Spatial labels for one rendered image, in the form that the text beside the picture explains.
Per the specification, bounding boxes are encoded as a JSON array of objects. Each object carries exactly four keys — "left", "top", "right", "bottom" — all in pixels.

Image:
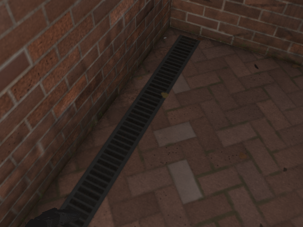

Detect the left robot hand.
[{"left": 25, "top": 207, "right": 80, "bottom": 227}]

